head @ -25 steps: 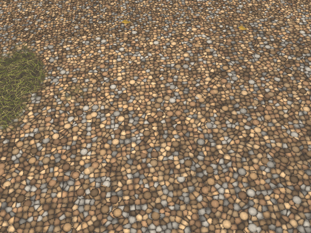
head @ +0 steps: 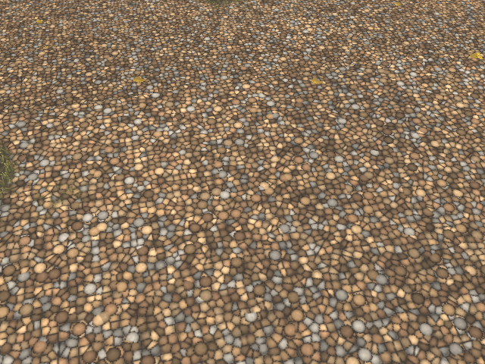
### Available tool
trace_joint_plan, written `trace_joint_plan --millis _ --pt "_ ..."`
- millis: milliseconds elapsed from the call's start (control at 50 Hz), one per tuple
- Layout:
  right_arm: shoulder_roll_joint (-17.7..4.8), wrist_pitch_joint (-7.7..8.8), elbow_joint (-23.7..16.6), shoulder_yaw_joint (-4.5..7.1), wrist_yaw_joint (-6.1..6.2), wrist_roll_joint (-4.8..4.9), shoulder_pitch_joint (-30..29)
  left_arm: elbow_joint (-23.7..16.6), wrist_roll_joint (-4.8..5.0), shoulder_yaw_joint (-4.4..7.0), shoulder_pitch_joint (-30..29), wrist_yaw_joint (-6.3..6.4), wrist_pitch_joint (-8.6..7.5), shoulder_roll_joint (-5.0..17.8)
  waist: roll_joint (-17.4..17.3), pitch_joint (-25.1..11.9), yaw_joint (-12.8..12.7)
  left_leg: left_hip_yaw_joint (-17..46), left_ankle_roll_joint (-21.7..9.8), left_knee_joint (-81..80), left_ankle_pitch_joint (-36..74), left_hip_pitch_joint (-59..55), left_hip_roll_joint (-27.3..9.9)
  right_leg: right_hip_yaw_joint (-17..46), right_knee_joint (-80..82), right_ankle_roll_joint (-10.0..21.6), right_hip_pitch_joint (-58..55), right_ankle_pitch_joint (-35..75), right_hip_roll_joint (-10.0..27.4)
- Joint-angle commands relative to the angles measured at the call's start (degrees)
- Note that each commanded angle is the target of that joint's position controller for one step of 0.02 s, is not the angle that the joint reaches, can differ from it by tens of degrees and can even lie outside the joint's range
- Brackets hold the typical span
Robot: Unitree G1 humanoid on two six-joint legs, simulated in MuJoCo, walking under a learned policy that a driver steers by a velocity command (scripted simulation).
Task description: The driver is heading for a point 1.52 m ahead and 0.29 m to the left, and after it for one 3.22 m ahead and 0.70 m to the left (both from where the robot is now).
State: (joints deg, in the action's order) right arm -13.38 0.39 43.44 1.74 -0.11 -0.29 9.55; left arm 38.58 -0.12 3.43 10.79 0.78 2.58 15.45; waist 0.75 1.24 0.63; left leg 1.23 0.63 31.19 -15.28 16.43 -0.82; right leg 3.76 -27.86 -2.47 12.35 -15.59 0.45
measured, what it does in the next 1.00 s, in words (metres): steps on the spot, turning left: right foot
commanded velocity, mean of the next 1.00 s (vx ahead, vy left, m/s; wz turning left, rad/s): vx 0.14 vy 0.00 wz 0.31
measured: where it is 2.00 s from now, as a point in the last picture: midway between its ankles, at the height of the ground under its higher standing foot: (186, 322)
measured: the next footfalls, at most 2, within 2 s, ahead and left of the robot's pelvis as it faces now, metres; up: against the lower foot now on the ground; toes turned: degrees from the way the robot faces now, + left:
right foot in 0.66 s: +0.05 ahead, -0.11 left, +0.00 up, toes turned +23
left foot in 1.08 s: +0.15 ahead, +0.23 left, +0.00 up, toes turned +19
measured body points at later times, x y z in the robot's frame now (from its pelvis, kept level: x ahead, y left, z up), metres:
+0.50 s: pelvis -0.02 +0.01 +0.00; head +0.01 +0.04 +0.45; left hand +0.07 +0.32 -0.10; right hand +0.18 -0.24 -0.08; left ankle +0.00 +0.11 -0.73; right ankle +0.00 -0.14 -0.67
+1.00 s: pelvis +0.06 +0.04 +0.01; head +0.08 +0.03 +0.46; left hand -0.05 +0.29 -0.11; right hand +0.34 -0.11 -0.08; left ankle +0.11 +0.22 -0.70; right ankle +0.02 -0.13 -0.73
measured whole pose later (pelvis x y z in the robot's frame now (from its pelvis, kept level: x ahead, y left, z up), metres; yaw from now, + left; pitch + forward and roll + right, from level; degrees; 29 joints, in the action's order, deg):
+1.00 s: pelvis +0.06 +0.04 +0.01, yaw +21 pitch +3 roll +0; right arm -15.7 3.4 38.0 3.4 -1.7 1.2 7.4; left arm 45.2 1.1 3.0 26.3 0.5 -3.4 14.4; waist -1.7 -0.8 -5.7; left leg 1.6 2.1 37.6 -7.6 31.7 -2.4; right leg 1.9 -15.9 -0.4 1.3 -17.3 1.7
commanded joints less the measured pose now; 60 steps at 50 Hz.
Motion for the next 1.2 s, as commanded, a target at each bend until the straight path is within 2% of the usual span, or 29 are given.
trace_joint_plan --millis 20,60,180,240,260,280,300,320,340,380,460,520,560,640,660,680,700,740,820,920,980,1020,1060,1080,1100,1120,1140,1180,1200 --pt "-6.7 2.08 -2.4 1.3 -0.95 -0.37 2.9 -2.6 -0.93 2.16 0.9 0.39 -0.64 8.2 5.0 -7.9 1.8 2.9 -1.2 -5.1 7.3 -0.9 -2.0 2.5 0.8 4.8 -6.7 13.3 4.7" --pt "-9.4 1.64 -3.7 1.94 -0.67 0.33 -3.7 -3.2 -1.32 2.19 0.4 0.32 -0.96 7.2 2.9 -3.4 -1.0 1.9 -0.4 -1.1 6.0 2.1 -0.4 2.6 2.9 4.9 -2.8 5.4 4.1" --pt "-8.4 -0.37 -5.6 2.91 -0.01 0.81 -1.7 -3.8 -0.43 3.16 1.5 2.22 -1.49 9.0 9.8 -1.4 -0.7 -0.2 -1.0 11.2 -0.4 8.1 1.1 8.0 6.0 10.2 0.2 7.3 13.3" --pt "-7.5 -0.95 -6.2 3.33 -0.83 0.75 0.3 -5.0 0.22 3.1 -2.6 2.95 -1.95 8.8 8.9 -1.6 0.9 -1.8 -2.6 13.3 -6.1 6.3 0.0 6.6 2.9 11.1 3.0 12.0 15.7" --pt "-7.5 -1.01 -6.1 3.47 -1.07 0.73 1.3 -5.0 0.57 3.21 -3.0 3.04 -1.99 8.9 6.8 -1.5 1.4 -1.6 -3.7 8.8 -1.8 3.8 0.1 3.9 0.1 9.3 4.5 10.6 14.0" --pt "-9.7 -0.94 -6.6 4.14 -1.01 0.46 1.5 -4.6 0.52 3.28 -1.0 3.06 -1.99 8.2 0.7 -1.1 0.5 3.6 -5.6 1.8 10.5 1.1 -1.6 -0.7 -6.3 5.9 7.2 4.5 10.0" --pt "-15.8 -0.78 -7.4 5.76 -0.57 0.28 1.8 -6.1 -0.53 2.79 0.3 3.01 -2.07 5.8 -14.8 -1.6 -2.0 20.6 -11.6 -5.9 20.2 -3.5 -9.8 -9.6 -20.4 -0.1 15.5 -4.8 0.7" --pt "-16.5 -0.21 -7.3 5.63 -0.93 -1.02 7.0 -8.4 -0.51 2.2 -6.3 3.34 -2.16 5.2 -19.4 -4.2 4.0 35.5 -19.9 -13.0 21.9 -9.0 -17.0 -3.2 -32.5 -1.0 24.6 -23.2 -4.1" --pt "-15.5 0.78 -7.5 4.92 -1.01 -1.71 7.0 -7.9 0.1 2.49 -5.1 3.28 -2.23 5.9 -13.5 -6.6 3.1 34.7 -20.2 -12.9 20.1 -10.6 -18.0 2.2 -40.4 -0.4 25.8 -23.6 -2.3" --pt "-14.2 0.89 -9.0 4.63 -0.15 0.02 0.9 -5.5 0.15 2.98 -1.7 3.05 -1.82 7.0 -5.7 -5.6 -0.1 26.5 -15.5 -10.8 16.1 -7.6 -14.2 2.5 -41.8 -0.3 25.4 -15.6 -0.4" --pt "-12.5 -1.19 -9.7 4.22 1.57 0.54 -1.3 -4.6 0.08 2.49 -1.2 2.27 -2.25 4.8 -7.8 -6.3 -0.8 19.5 -12.6 -11.4 12.0 -3.5 -7.8 0.1 -31.5 -1.7 18.5 -7.1 -1.3" --pt "-13.0 -1.88 -10.0 4.77 2.09 0.78 -0.5 -4.9 0.28 1.72 -3.1 1.49 -2.89 3.6 -8.8 -6.8 0.6 21.4 -12.6 -11.2 6.9 -4.1 -7.5 0.4 -20.1 -1.8 14.6 -6.8 -2.1" --pt "-13.7 -2.18 -10.3 5.08 1.94 0.99 -0.3 -4.7 0.74 2.0 -2.2 0.81 -3.36 4.8 -10.6 -7.7 0.7 24.4 -12.9 -13.2 -7.2 -2.2 -7.1 -0.6 -14.2 -1.1 10.3 -7.7 -3.2" --pt "-11.6 -2.35 -10.1 4.28 1.76 1.81 -0.7 -2.2 1.15 2.47 4.3 -0.39 -4.89 4.8 -10.5 -4.9 -2.9 25.0 -9.8 -12.5 -22.9 6.9 -3.9 -3.6 2.7 3.2 -3.9 -0.2 -2.9" --pt "-9.0 -2.04 -10.2 3.46 1.81 1.54 -0.5 -1.4 0.4 2.67 7.4 -0.3 -5.38 5.6 -6.2 -5.0 -4.1 21.1 -6.6 -5.3 -23.9 13.2 -0.9 1.2 6.1 5.1 -10.7 -3.6 2.4" --pt "-4.0 -1.51 -10.7 2.12 1.67 1.27 0.1 -1.0 -0.97 2.99 11.4 -0.13 -5.71 8.9 6.0 -6.4 -4.1 9.7 -2.3 14.1 -20.9 21.2 6.8 18.1 12.4 9.5 -15.3 -19.1 15.0" --pt "-8.3 -0.09 -13.8 3.44 1.64 1.87 -3.7 -0.7 -2.65 4.32 10.4 -1.14 -6.54 14.1 12.5 1.9 -3.5 9.5 -2.5 22.7 -17.2 31.5 6.6 36.4 19.6 17.1 -6.6 -32.5 21.9" --pt "-11.8 1.12 -10.9 4.57 1.27 1.59 -0.9 -1.3 -0.39 2.86 4.7 -0.12 -7.61 8.6 8.5 6.3 -0.2 11.2 -1.9 28.7 -6.6 33.6 3.5 28.5 20.2 15.1 -6.3 -27.6 18.4" --pt "-8.0 2.35 -9.5 3.64 0.09 0.47 -2.4 0.4 0.23 1.99 8.1 0.37 -7.91 7.0 6.1 3.4 -2.0 3.5 0.5 29.6 5.4 31.4 -0.4 14.3 20.7 12.5 -8.3 -10.0 12.7" --pt "-4.1 3.84 -11.8 1.89 -0.93 1.14 -10.4 2.5 0.97 2.01 12.7 0.2 -7.09 8.3 7.5 3.8 -6.0 -1.5 1.8 11.3 9.7 21.8 -1.3 6.6 20.7 12.7 -5.4 2.1 10.6" --pt "-5.4 4.78 -12.1 2.22 -2.07 1.82 -11.4 3.4 1.48 2.47 14.4 -0.13 -6.5 10.8 8.2 3.9 -6.1 -2.5 1.7 3.5 7.4 13.7 0.6 7.5 18.8 13.2 -3.6 2.8 11.7" --pt "-7.3 5.26 -11.8 2.89 -2.37 2.38 -8.9 3.5 1.97 2.65 13.9 -0.21 -6.12 11.6 8.8 3.4 -3.8 -1.3 0.4 -0.8 6.3 8.5 0.7 10.4 17.0 12.6 -4.0 2.1 13.5" --pt "-10.0 5.44 -9.3 4.36 -1.74 2.33 -0.2 3.5 1.82 2.2 12.7 -0.16 -5.75 10.5 7.5 -0.6 1.4 -2.0 -2.0 -5.5 7.0 -5.5 1.8 8.8 9.0 10.3 -1.6 11.7 11.6" --pt "-12.6 5.5 -7.9 5.45 -0.92 1.8 7.9 3.0 1.18 1.24 12.1 -0.3 -5.98 7.6 4.6 -6.7 5.5 2.1 -4.0 -5.5 6.9 -18.6 -2.9 5.2 -3.8 7.7 3.8 12.6 7.7" --pt "-18.7 5.07 -7.0 6.7 -0.24 -0.21 16.6 0.4 0.24 -0.63 14.3 -0.24 -6.72 1.3 -10.6 -17.4 7.1 21.9 -10.1 -5.6 2.6 -39.9 -18.9 -0.8 -26.6 3.4 22.5 -3.8 0.5" --pt "-17.1 4.96 -5.7 6.27 -0.73 -0.71 18.9 0.3 2.22 -0.27 16.1 0.26 -7.54 2.8 -18.5 -20.2 6.6 39.2 -14.8 -14.2 -9.7 -37.3 -24.0 3.5 -39.1 2.6 30.1 -17.5 -1.6" --pt "-12.7 5.07 -5.6 4.8 -0.88 -0.18 15.3 0.4 3.5 1.29 12.9 0.24 -7.49 7.8 -13.0 -12.0 5.9 33.1 -13.4 -15.9 -14.7 -30.6 -22.3 5.3 -44.4 3.2 33.5 -13.4 1.7" --pt "-8.0 5.03 -5.7 3.26 -0.86 0.18 8.0 0.2 2.5 1.45 8.4 -0.06 -6.72 7.3 -8.5 -3.2 2.9 19.6 -10.8 -18.3 -6.9 -18.8 -17.1 3.2 -42.3 3.7 32.4 -4.3 5.2" --pt "-6.7 5.25 -5.5 2.94 -0.85 -0.19 5.8 0.4 2.05 1.63 8.1 -0.26 -6.12 6.6 -9.2 -1.0 1.4 14.3 -10.0 -20.0 -1.6 -14.6 -15.0 3.3 -40.3 3.6 30.2 -1.2 6.4"
Velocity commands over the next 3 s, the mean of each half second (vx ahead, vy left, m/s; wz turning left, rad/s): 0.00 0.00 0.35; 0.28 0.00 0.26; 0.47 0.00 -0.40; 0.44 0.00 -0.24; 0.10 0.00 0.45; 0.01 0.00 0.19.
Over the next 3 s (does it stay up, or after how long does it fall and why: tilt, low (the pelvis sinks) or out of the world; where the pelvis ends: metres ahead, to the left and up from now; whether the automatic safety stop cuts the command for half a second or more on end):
stays up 0.71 0.14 0.00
